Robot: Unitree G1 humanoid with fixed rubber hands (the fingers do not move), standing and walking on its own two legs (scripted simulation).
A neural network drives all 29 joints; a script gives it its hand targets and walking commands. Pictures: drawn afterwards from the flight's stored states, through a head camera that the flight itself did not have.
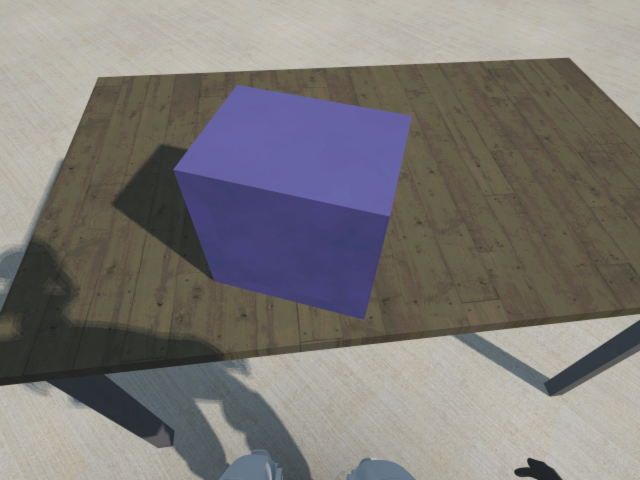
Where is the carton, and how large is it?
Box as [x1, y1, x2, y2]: [173, 85, 411, 319]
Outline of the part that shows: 237,85 173,169 214,280 363,319 389,218 411,116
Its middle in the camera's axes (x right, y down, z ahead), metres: -0.03 -0.05 +0.56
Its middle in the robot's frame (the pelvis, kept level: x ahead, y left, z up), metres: +0.47 +0.02 +0.06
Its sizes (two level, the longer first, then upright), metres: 0.242 0.180 0.234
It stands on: a table, 0.68 m high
